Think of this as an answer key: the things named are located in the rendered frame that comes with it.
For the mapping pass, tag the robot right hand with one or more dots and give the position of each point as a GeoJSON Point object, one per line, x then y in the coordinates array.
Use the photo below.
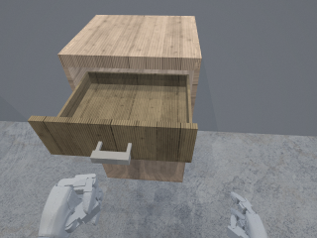
{"type": "Point", "coordinates": [250, 224]}

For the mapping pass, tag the handle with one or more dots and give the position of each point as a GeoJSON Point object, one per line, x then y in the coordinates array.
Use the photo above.
{"type": "Point", "coordinates": [111, 157]}

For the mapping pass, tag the robot left hand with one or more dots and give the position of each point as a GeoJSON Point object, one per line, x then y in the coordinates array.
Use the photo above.
{"type": "Point", "coordinates": [81, 194]}

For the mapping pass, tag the cabinet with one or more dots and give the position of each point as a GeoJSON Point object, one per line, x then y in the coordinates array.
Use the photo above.
{"type": "Point", "coordinates": [137, 44]}

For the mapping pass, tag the drawer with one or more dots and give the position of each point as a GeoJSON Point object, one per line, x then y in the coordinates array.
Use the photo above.
{"type": "Point", "coordinates": [152, 111]}

